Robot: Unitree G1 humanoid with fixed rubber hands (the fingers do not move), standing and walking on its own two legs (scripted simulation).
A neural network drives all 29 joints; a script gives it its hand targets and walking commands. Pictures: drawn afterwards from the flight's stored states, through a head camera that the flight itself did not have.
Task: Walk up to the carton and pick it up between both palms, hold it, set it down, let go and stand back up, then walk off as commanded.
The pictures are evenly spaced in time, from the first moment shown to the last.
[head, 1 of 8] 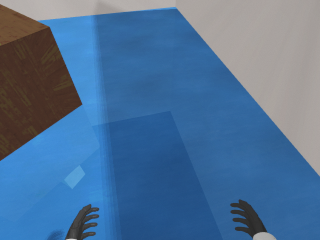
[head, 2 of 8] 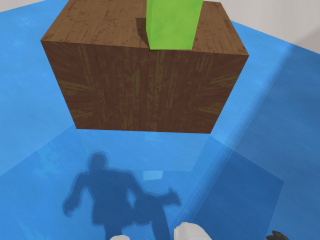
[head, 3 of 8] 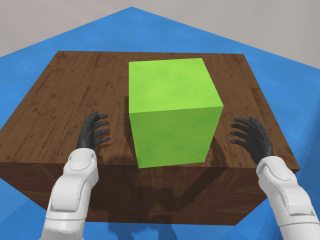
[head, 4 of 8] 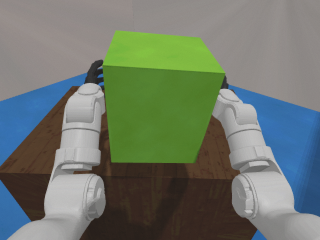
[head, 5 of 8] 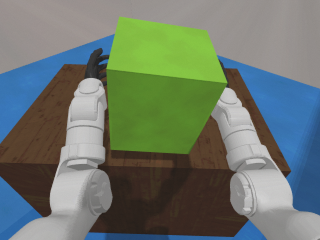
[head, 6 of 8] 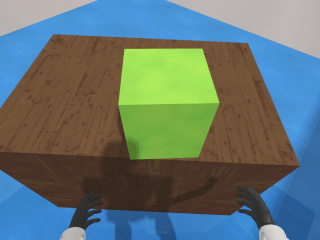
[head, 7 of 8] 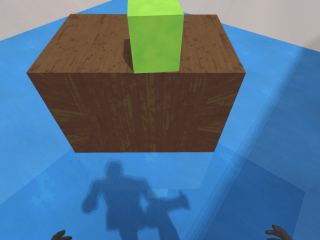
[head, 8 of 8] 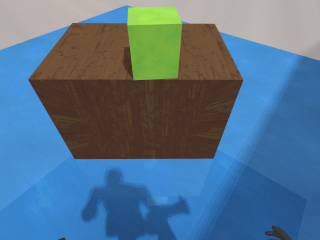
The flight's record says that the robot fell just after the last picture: no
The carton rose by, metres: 0.19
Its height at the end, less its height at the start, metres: +0.00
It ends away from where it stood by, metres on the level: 0.01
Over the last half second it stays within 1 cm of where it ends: yes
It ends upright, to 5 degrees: yes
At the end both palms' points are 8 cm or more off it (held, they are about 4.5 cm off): yes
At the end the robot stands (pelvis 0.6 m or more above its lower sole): yes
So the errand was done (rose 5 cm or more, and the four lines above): yes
